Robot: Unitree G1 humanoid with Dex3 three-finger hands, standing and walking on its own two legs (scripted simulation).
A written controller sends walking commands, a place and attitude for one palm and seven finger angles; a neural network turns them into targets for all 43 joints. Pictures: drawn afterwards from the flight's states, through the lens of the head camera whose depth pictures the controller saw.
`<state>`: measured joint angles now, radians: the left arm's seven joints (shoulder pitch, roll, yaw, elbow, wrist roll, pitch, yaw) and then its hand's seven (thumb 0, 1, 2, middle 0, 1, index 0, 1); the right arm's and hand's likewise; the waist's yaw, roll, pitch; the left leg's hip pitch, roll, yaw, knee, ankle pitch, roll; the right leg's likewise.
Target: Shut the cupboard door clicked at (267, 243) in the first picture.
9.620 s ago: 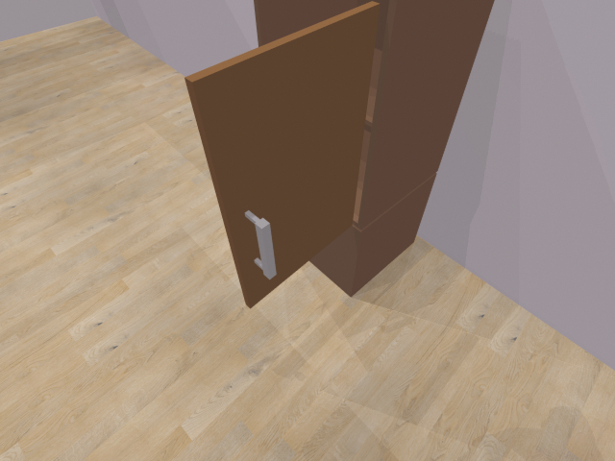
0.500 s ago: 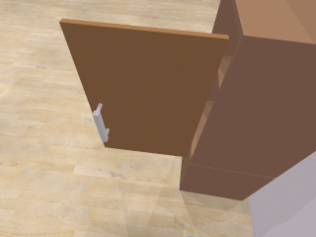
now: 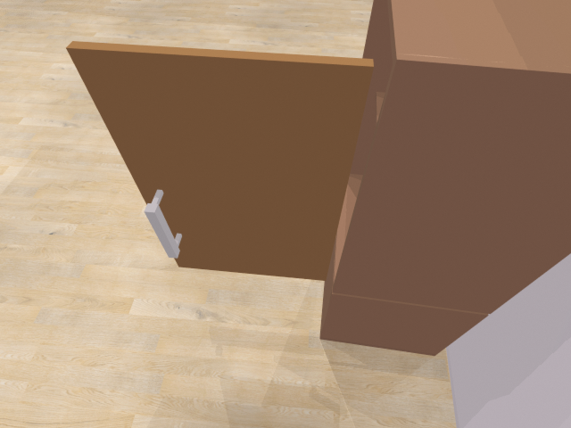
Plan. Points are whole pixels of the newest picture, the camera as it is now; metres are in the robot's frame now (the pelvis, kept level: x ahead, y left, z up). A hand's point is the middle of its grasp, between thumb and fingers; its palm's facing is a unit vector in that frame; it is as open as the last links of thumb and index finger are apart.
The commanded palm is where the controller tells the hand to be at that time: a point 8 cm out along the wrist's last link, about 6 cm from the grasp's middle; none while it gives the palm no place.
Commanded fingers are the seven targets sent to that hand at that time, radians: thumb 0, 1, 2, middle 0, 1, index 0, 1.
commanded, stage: come to a stop and stand still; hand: left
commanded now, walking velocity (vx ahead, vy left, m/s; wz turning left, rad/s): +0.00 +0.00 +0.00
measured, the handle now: (166, 225) +0.48 +0.28 -0.11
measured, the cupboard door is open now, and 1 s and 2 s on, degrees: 92 92 92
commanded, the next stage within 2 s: look again from close up in 0.58 s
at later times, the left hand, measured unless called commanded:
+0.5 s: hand out of the picture -0.02 +0.26 -0.17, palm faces -0.01 -0.97 -0.24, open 7.4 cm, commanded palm none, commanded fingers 0.00 0.90 0.90 -0.20 -0.30 -0.20 -0.30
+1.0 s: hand out of the picture +0.04 +0.22 -0.17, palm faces -0.03 -0.97 -0.22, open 7.3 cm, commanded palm none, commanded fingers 0.00 0.90 0.90 -0.20 -0.30 -0.20 -0.30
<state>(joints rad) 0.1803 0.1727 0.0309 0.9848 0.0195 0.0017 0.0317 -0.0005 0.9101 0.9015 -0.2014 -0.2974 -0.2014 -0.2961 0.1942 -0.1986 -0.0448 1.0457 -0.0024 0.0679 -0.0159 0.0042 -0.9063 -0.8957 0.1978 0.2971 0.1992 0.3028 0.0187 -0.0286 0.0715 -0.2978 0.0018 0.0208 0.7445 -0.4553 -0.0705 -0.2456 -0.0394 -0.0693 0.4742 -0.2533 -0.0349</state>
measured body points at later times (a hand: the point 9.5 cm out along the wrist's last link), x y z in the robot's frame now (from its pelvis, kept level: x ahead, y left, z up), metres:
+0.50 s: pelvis -0.02 +0.07 -0.01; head -0.01 +0.06 +0.44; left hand -0.02 +0.32 -0.15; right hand +0.02 -0.16 -0.16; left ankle -0.04 +0.13 -0.74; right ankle +0.00 -0.09 -0.74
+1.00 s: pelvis +0.00 +0.04 +0.00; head +0.02 +0.03 +0.45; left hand +0.04 +0.27 -0.16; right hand +0.00 -0.18 -0.17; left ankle -0.04 +0.13 -0.74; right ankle +0.00 -0.10 -0.74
